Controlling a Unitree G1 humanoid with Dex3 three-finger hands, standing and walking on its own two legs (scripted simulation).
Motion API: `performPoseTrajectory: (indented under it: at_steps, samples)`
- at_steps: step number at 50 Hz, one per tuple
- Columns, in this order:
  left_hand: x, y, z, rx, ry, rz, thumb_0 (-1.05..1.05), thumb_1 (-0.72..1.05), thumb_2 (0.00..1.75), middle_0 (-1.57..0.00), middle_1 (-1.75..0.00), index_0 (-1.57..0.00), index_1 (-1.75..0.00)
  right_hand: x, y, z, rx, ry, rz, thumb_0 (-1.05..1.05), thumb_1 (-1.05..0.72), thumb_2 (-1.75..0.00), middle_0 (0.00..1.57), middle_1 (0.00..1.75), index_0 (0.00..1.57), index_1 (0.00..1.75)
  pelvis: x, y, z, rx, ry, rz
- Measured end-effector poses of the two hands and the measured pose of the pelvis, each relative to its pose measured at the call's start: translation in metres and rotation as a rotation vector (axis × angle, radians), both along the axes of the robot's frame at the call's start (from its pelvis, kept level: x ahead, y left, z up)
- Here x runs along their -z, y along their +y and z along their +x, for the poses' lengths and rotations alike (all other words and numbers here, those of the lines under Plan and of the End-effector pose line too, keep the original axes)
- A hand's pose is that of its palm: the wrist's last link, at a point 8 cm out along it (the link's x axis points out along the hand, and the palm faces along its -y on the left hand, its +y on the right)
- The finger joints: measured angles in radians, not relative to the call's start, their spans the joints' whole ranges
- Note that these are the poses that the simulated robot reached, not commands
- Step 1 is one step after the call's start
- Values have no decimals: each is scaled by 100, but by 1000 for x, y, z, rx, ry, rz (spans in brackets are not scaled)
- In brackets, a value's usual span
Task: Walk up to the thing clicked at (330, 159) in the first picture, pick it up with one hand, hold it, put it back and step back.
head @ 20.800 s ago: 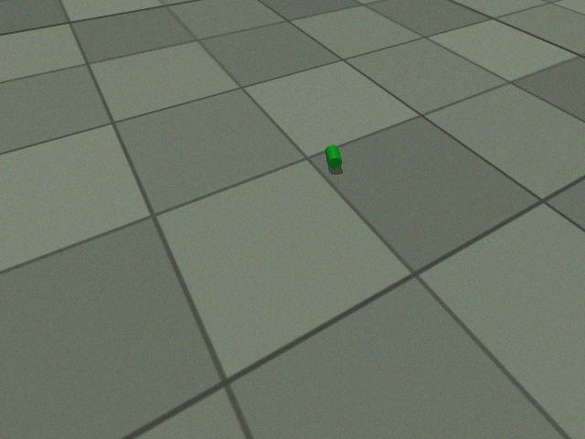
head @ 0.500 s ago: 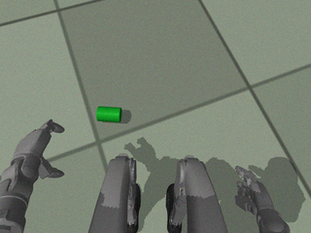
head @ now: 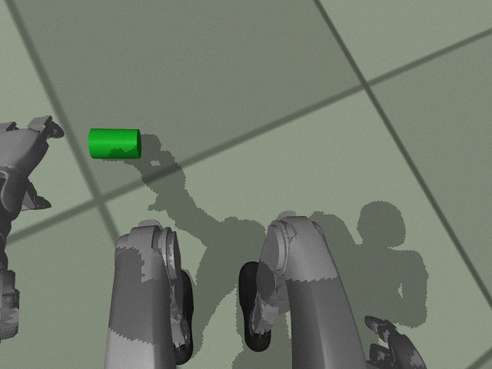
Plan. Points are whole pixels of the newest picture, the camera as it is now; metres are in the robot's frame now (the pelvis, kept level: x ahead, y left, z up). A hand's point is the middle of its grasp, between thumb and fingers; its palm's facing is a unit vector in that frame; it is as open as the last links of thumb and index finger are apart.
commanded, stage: rise first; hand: left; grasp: from above
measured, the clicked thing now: (116, 143) +0.53 +0.25 -0.36
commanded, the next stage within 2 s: approach in 1.10 s
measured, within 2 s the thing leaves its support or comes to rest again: neither
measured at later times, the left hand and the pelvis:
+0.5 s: hand (51, 161) +0.44 +0.33 -0.21, palm faces -0.48 -0.06 -0.88, open 12.6 cm; pelvis +0.01 +0.00 -0.03, yaw -3 degrees
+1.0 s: hand (63, 157) +0.45 +0.32 -0.24, palm faces -0.48 -0.05 -0.88, open 12.7 cm; pelvis +0.01 +0.00 -0.05, yaw -4 degrees
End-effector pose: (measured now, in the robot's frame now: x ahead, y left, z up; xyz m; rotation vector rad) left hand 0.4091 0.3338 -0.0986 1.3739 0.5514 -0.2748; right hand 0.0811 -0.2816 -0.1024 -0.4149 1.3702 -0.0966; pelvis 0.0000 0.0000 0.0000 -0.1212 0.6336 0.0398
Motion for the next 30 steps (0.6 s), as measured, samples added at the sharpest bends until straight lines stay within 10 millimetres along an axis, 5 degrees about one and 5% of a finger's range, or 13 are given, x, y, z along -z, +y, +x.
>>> performPoseTrajectory:
  at_steps: [12,30]
  samples:
    - [36,-4,15,97,3,32,0,-32,84,-26,-78,-26,-79,19,3,5,-53,71,11,1,-92,-91,20,30,20,30,19,3,3,5,7,-14]
    - [62,-5,42,146,-36,83,0,-23,75,-35,-72,-35,-72,29,2,-3,-59,123,-10,0,-93,-91,20,30,20,30,38,1,8,34,7,-31]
